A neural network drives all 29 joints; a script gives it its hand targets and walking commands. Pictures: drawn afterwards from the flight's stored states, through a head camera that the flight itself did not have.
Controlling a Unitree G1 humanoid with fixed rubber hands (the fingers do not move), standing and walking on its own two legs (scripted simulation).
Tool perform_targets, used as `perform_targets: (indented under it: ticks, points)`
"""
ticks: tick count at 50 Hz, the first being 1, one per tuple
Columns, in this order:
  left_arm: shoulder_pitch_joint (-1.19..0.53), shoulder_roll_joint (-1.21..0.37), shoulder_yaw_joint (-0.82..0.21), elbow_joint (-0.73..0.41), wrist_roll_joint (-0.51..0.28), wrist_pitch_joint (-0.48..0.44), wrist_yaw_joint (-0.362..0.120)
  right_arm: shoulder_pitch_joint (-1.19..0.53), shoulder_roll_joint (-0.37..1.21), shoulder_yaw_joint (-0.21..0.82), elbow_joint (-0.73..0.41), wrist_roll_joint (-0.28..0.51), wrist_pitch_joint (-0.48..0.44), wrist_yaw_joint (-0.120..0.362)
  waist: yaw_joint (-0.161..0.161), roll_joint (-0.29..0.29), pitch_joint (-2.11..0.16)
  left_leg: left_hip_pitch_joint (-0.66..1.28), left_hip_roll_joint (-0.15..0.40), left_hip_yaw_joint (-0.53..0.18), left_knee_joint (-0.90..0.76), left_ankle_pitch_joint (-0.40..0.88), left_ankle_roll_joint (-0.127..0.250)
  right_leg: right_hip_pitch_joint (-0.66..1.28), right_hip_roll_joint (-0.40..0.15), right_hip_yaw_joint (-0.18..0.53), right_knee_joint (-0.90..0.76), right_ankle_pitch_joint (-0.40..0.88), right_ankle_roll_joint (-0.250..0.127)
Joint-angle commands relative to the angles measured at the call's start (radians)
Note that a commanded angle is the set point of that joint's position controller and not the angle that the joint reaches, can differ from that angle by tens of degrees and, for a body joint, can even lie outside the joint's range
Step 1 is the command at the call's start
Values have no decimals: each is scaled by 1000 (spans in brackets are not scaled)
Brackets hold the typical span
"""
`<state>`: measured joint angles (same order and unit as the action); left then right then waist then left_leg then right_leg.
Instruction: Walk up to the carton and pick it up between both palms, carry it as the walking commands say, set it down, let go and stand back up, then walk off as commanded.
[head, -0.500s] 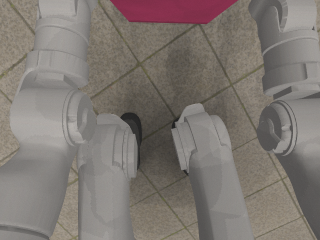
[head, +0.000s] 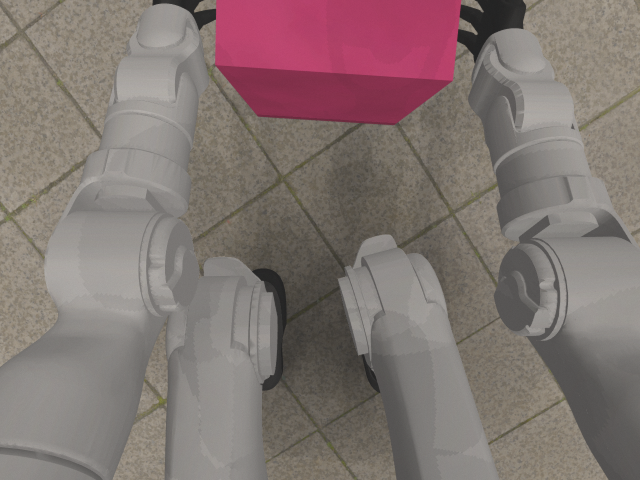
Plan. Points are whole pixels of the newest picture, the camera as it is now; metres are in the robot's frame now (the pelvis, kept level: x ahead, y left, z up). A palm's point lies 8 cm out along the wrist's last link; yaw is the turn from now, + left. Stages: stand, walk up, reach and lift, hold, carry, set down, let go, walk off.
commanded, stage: set down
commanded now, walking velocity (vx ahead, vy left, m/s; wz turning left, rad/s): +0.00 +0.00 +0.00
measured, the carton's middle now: out of the picture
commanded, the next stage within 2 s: none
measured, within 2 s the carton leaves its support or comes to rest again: neither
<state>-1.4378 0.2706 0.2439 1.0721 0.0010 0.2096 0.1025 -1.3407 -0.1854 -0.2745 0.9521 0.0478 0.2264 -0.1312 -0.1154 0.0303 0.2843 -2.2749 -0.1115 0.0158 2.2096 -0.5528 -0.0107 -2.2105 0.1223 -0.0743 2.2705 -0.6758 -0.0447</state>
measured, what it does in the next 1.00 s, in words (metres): stands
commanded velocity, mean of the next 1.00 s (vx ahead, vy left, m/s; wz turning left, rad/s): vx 0.00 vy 0.00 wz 0.00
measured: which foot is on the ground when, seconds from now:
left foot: down 0.00-1.00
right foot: down 0.00-1.00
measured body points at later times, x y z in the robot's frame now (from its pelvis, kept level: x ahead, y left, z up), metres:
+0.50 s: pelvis +0.00 +0.02 +0.00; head +0.34 -0.01 +0.28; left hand +0.57 +0.10 -0.14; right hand +0.52 -0.21 -0.15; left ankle +0.12 +0.11 -0.33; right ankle +0.09 -0.09 -0.33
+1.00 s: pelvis +0.00 +0.00 -0.01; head +0.34 -0.02 +0.28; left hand +0.58 +0.10 -0.15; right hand +0.52 -0.21 -0.15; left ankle +0.12 +0.11 -0.33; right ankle +0.09 -0.09 -0.33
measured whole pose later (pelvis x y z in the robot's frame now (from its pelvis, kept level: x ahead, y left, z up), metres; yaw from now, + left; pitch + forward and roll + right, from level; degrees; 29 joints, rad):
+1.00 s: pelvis +0.00 +0.00 -0.01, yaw +0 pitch +33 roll +0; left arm -1.45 0.28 0.28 1.12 0.03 0.13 0.07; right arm -1.35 -0.18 -0.36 0.98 -0.04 0.16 -0.03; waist -0.12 0.02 0.33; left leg -2.26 -0.11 0.03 2.23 -0.55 0.00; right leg -2.19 0.12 -0.07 2.30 -0.68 -0.04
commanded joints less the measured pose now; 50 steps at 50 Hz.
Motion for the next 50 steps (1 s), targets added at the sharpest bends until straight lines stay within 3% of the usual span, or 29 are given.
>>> perform_targets:
  ticks: [1, 2, 4, 5, 9, 13, 18, 21, 25, 26, 28, 29, 31, 32, 34, 35, 37, 38, 39, 41, 42, 43, 44, 47, 50]
  points:
    - [-454, -997, -281, -84, -58, -38, -211, -571, 835, 315, -176, 74, -44, 311, -42, 62, -1136, 511, -61, 3, -80, 350, 40, 519, -8, 100, -264, 577, 56]
    - [-470, -993, -302, -113, -69, -43, -202, -578, 829, 318, -190, 82, -47, 313, -55, 57, -1154, 529, -61, -3, -72, 374, 43, 496, -6, 98, -255, 580, 56]
    - [-455, -970, -288, -105, -52, -46, -190, -553, 822, 310, -165, 69, -44, 314, -45, 29, -1109, 530, -61, -18, -87, 370, 43, 452, -6, 94, -257, 552, 60]
    - [-456, -971, -292, -93, -55, -46, -185, -564, 796, 302, -174, 62, -45, 316, -67, 42, -1116, 568, -58, -27, -86, 373, 41, 433, -8, 88, -257, 529, 60]
    - [-452, -943, -298, -97, -55, -42, -168, -565, 754, 292, -168, 50, -43, 327, -77, 43, -1071, 617, -58, -44, -98, 333, 45, 331, -14, 74, -252, 421, 63]
    - [-472, -932, -300, -95, -50, -36, -163, -541, 750, 267, -125, 34, -36, 346, -97, 48, -1025, 644, -59, -62, -107, 337, 44, 261, -16, 63, -251, 396, 53]
    - [-480, -910, -272, -75, -42, -35, -167, -561, 732, 256, -114, 23, -33, 359, -87, 53, -980, 624, -59, -55, -100, 314, 47, 243, -26, 69, -249, 368, 52]
    - [-466, -909, -253, -50, -38, -30, -175, -555, 725, 242, -112, 15, -31, 362, -95, 12, -965, 598, -62, -62, -101, 294, 55, 257, -27, 63, -243, 362, 53]
    - [-476, -885, -252, -45, -27, -31, -184, -562, 733, 237, -111, 10, -32, 359, -79, 34, -948, 552, -56, -35, -91, 271, 53, 296, -24, 79, -258, 362, 50]
    - [-482, -877, -247, -50, -27, -34, -187, -569, 721, 227, -116, 4, -30, 358, -93, 21, -927, 533, -57, -42, -87, 259, 57, 281, -24, 75, -251, 356, 51]
    - [-466, -859, -223, -32, -14, -33, -192, -550, 736, 229, -108, 0, -27, 352, -73, 3, -916, 503, -54, -30, -88, 241, 57, 318, -25, 80, -258, 361, 57]
    - [-464, -854, -211, -15, -19, -32, -197, -538, 719, 220, -90, -17, -26, 347, -94, -11, -923, 494, -53, -29, -80, 232, 53, 334, -25, 82, -260, 358, 59]
    - [-465, -829, -204, -8, -6, -31, -201, -540, 712, 221, -87, -14, -28, 341, -63, 6, -913, 467, -45, -18, -74, 208, 49, 362, -26, 100, -260, 360, 56]
    - [-467, -833, -199, -10, -7, -33, -204, -550, 713, 213, -87, -26, -27, 338, -79, -12, -902, 452, -48, -19, -72, 198, 55, 354, -22, 93, -261, 351, 58]
    - [-486, -803, -195, -14, -3, -37, -208, -539, 705, 209, -74, -21, -26, 331, -66, 11, -903, 436, -40, -7, -67, 187, 52, 386, -23, 111, -267, 362, 58]
    - [-483, -800, -204, -23, -7, -42, -213, -544, 723, 211, -81, -20, -26, 331, -64, -10, -898, 426, -44, -7, -66, 200, 54, 393, -22, 101, -263, 382, 61]
    - [-486, -761, -178, -11, 4, -44, -210, -536, 667, 192, -75, -35, -35, 316, -64, 4, -876, 392, -39, 1, -60, 172, 50, 415, -24, 124, -274, 376, 56]
    - [-479, -752, -181, -15, 4, -49, -211, -529, 697, 198, -77, -30, -37, 314, -45, 4, -906, 394, -38, 5, -62, 177, 50, 435, -24, 125, -271, 388, 57]
    - [-466, -730, -175, -12, 9, -50, -209, -518, 656, 175, -71, -36, -40, 307, -63, 8, -892, 386, -34, -2, -61, 172, 50, 430, -23, 117, -265, 389, 61]
    - [-445, -621, -138, -2, 25, -57, -190, -496, 553, 135, -71, -49, -47, 282, -41, 13, -895, 394, -29, 8, -66, 153, 43, 432, -25, 121, -274, 356, 63]
    - [-430, -576, -125, -5, 27, -62, -181, -464, 514, 127, -60, -60, -51, 268, -48, -12, -893, 392, -25, 3, -60, 166, 42, 464, -31, 126, -275, 386, 67]
    - [-441, -535, -119, -17, 27, -66, -172, -457, 470, 113, -56, -64, -55, 254, -49, 0, -888, 384, -21, 4, -61, 156, 38, 466, -30, 132, -278, 388, 65]
    - [-409, -457, -100, -8, 28, -73, -158, -431, 393, 95, -50, -70, -62, 234, -55, -20, -895, 383, -20, 5, -59, 155, 33, 494, -34, 132, -282, 393, 71]
    - [-360, -214, -87, -8, 8, -97, -97, -350, 128, 28, -36, -75, -93, 160, -77, -10, -940, 432, -5, 6, -65, 162, 13, 529, -44, 124, -290, 397, 74]
    - [-312, 67, -114, -20, -33, -119, -15, -299, -147, -3, -14, -22, -129, 74, -66, 11, -976, 504, 12, 1, -78, 171, 4, 535, -57, 107, -296, 392, 77]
